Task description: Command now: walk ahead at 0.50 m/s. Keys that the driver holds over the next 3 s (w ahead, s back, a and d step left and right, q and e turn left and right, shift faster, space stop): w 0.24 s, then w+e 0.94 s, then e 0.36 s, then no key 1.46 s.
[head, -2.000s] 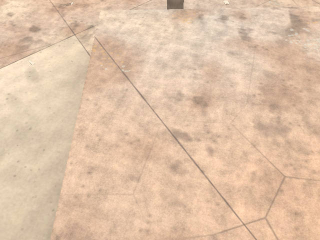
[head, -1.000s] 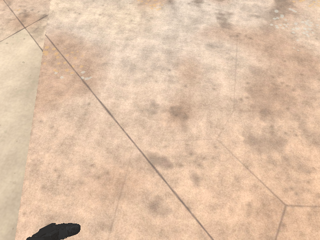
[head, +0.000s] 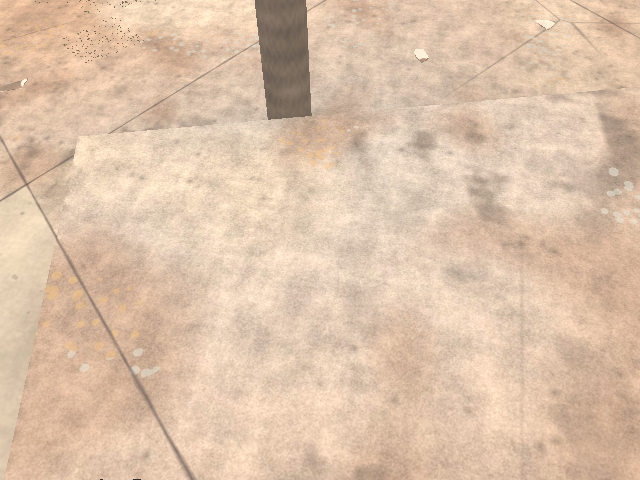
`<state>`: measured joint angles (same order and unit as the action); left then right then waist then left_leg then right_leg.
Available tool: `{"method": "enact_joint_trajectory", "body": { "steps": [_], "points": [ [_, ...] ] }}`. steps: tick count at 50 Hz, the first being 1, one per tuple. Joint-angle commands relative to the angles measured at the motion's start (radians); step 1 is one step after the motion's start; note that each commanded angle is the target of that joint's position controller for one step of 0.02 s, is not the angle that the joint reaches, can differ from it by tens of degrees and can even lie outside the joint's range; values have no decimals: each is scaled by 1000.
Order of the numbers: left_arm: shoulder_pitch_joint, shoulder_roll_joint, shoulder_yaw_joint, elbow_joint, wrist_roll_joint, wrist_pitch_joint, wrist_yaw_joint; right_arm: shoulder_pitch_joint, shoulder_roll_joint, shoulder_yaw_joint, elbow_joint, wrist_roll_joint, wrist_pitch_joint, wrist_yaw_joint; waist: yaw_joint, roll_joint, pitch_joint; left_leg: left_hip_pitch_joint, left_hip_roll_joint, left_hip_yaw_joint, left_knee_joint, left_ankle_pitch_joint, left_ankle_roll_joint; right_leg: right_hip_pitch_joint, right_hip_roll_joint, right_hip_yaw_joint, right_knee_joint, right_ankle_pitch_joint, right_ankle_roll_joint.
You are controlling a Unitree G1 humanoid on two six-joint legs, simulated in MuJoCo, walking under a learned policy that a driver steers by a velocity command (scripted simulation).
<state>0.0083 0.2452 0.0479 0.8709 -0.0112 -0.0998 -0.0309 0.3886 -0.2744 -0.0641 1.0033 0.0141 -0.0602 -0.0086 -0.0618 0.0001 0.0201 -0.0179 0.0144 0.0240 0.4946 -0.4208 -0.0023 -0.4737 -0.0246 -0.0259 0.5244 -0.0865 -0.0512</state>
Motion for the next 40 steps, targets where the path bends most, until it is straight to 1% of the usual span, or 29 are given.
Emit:
{"method": "enact_joint_trajectory", "body": {
  "steps": [1, 2, 3, 4, 5, 6, 7, 8, 10, 11, 13, 16, 19, 21, 23, 24, 25, 26, 27, 28, 29, 30, 31, 32, 33, 34, 35, 37, 40],
  "points": [
    [445, 262, 76, 73, 2, 5, 3, 64, -21, 19, -73, -3, -42, 4, 177, -258, -378, -648, -62, -93, 720, -158, 24, 868, -368, 744, -223, -234, -270],
    [366, 201, 54, 60, -2, 0, 1, -11, -115, -6, -92, 25, -57, 9, 167, -188, -244, -743, -2, -140, 810, -118, 46, 763, -338, 637, -237, -284, -223],
    [280, 165, 43, 35, 3, -1, 2, -73, -127, -8, -108, 32, -63, 7, 142, -131, -154, -746, 53, -113, 791, -25, 60, 629, -303, 505, -252, -227, -189],
    [213, 134, 33, 23, 9, -3, -1, -107, -122, -12, -112, 20, -61, 0, 115, -80, -84, -711, 91, -94, 728, 57, 58, 497, -263, 406, -286, -141, -173],
    [181, 109, 25, 19, 18, -7, -3, -106, -112, -19, -111, 10, -51, -5, 84, -91, -53, -652, 121, -98, 671, 111, 55, 407, -230, 337, -315, -69, -158],
    [175, 98, 22, 24, 21, -8, -5, -90, -89, -17, -107, 6, -38, -5, 65, -101, -46, -602, 131, -97, 644, 140, 50, 356, -211, 296, -342, -28, -155],
    [186, 101, 23, 32, 19, -10, -4, -79, -68, -16, -104, 4, -29, -5, 56, -97, -43, -582, 135, -91, 618, 155, 44, 332, -202, 265, -360, 16, -162],
    [204, 115, 26, 42, 17, -13, -1, -86, -59, -15, -108, 2, -22, -6, 52, -89, -33, -590, 138, -84, 589, 179, 36, 321, -199, 237, -375, 66, -171],
    [240, 142, 33, 58, 15, -14, 12, -148, -61, -18, -133, -5, -16, -8, 58, -62, -9, -652, 141, -79, 497, 260, 16, 338, -200, 200, -392, 150, -179],
    [256, 147, 33, 65, 15, -11, 19, -185, -60, -19, -146, -8, -16, -8, 66, -54, -3, -679, 140, -77, 442, 307, 7, 354, -197, 183, -396, 179, -177],
    [286, 145, 30, 74, 11, -5, 27, -253, -47, -15, -169, -10, -20, -3, 83, -53, 9, -678, 129, -66, 323, 408, -1, 360, -173, 147, -400, 198, -158],
    [348, 153, 30, 92, 0, 3, 34, -370, -32, -7, -205, -6, -29, 6, 117, -52, 37, -644, 89, -46, 154, 506, -7, 369, -151, 137, -402, 155, -144],
    [407, 159, 33, 112, -8, 16, 39, -462, -35, -1, -236, 1, -40, 21, 144, -52, 61, -641, 61, -47, 55, 501, -9, 434, -172, 167, -365, 138, -148],
    [428, 163, 38, 119, -12, 27, 46, -496, -45, 0, -256, 5, -52, 33, 141, -61, 66, -628, 50, -60, 7, 469, -1, 479, -197, 197, -320, 156, -144],
    [416, 174, 47, 115, -13, 35, 52, -467, -76, -8, -256, 6, -61, 38, 108, -82, 47, -544, 37, -65, -27, 419, 14, 497, -216, 227, -270, 195, -126],
    [399, 182, 51, 109, -12, 39, 52, -421, -95, -16, -247, 6, -65, 37, 78, -96, 21, -459, 21, -51, -36, 387, 26, 490, -212, 231, -223, 268, -117],
    [379, 174, 49, 98, -11, 41, 51, -312, -127, -33, -218, 4, -68, 31, 20, -93, -44, -294, 4, -32, -60, 382, 50, 463, -171, 208, -113, 377, -94],
    [358, 142, 37, 73, 0, 41, 48, -137, -177, -54, -180, -10, -71, 22, -55, -70, -182, -12, 74, -87, -3, 400, 97, 338, -109, 174, 107, 320, -64],
    [424, 48, 12, 38, 6, 30, 46, 2, -271, -77, -165, -28, -66, 13, -59, 124, -357, 386, 321, -408, -2, 342, 206, -3, 35, 84, 479, -30, 2],
    [470, 30, 2, 31, -13, 14, 43, 14, -231, -63, -159, -21, -56, 17, -38, 312, -459, 472, 442, -733, -141, 198, 287, -195, 76, 133, 693, -521, 18],
    [412, 138, 31, 29, -36, 11, 43, -51, -146, -39, -172, -15, -53, 15, -37, 202, -303, 343, 402, -632, -174, 100, 241, -273, 9, 173, 779, -482, 10],
    [346, 150, 37, 12, -39, 12, 44, -112, -106, -27, -182, -11, -50, 11, -22, 140, -181, 194, 365, -483, -198, 100, 200, -290, -37, 139, 774, -396, 5],
    [317, 133, 39, 7, -31, 18, 46, -170, -80, -19, -179, -15, -50, 13, 7, 90, -97, 45, 323, -378, -242, 152, 182, -252, -72, 124, 728, -325, 8],
    [318, 118, 47, 7, -22, 30, 48, -211, -57, -12, -178, -22, -54, 15, 39, 105, -53, -54, 289, -291, -281, 195, 167, -203, -103, 127, 680, -277, 7],
    [334, 91, 46, 4, -22, 45, 44, -235, -58, -14, -173, -28, -54, 16, 65, 125, -30, -128, 275, -234, -315, 216, 164, -154, -119, 124, 661, -253, 10],
    [333, 67, 43, -4, -22, 57, 42, -242, -62, -18, -170, -28, -57, 16, 74, 121, -18, -166, 271, -190, -343, 248, 173, -139, -127, 116, 648, -234, 15],
    [320, 60, 44, -17, -21, 66, 41, -243, -73, -23, -165, -28, -60, 14, 80, 109, -7, -180, 272, -149, -362, 286, 184, -150, -131, 114, 633, -205, 20],
    [280, 65, 47, -47, -13, 76, 41, -230, -100, -34, -154, -28, -63, 7, 84, 80, 6, -171, 279, -84, -382, 349, 197, -196, -138, 124, 574, -127, 31],
    [208, 64, 45, -76, -9, 70, 25, -209, -121, -43, -144, -29, -57, -4, 70, 60, 17, -131, 256, 29, -386, 415, 181, -211, -130, 106, 413, 32, 36]
  ]
}}
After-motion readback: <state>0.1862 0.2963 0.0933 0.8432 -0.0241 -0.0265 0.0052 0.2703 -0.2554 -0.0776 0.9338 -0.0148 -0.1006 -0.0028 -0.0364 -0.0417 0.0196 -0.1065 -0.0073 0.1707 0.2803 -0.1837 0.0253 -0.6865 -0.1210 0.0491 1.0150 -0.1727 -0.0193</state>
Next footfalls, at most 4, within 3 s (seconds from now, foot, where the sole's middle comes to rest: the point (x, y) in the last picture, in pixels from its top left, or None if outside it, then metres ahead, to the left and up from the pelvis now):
0.52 left None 0.47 0.11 -0.76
1.04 right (425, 387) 0.65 -0.22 -0.76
1.50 left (394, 278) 0.94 -0.19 -0.76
1.86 right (466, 358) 0.71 -0.32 -0.76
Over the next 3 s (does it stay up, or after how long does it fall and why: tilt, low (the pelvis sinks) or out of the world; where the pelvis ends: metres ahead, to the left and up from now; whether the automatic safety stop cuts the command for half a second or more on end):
stays up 0.79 -0.25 0.01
